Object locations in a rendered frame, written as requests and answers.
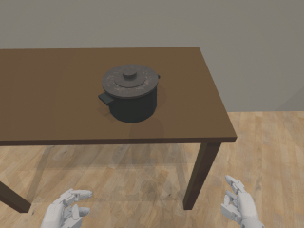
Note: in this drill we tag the robot left hand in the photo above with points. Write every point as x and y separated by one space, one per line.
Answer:
56 216

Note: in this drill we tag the robot right hand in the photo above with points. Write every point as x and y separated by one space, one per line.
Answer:
243 204

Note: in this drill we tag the lid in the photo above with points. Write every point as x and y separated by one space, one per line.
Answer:
116 85

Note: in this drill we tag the robot right forearm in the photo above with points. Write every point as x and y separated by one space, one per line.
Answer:
251 223

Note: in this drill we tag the knob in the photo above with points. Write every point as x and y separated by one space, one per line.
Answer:
129 73

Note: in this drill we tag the pot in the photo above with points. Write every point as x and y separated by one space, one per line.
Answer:
131 110

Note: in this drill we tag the table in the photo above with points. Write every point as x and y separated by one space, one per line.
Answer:
50 96

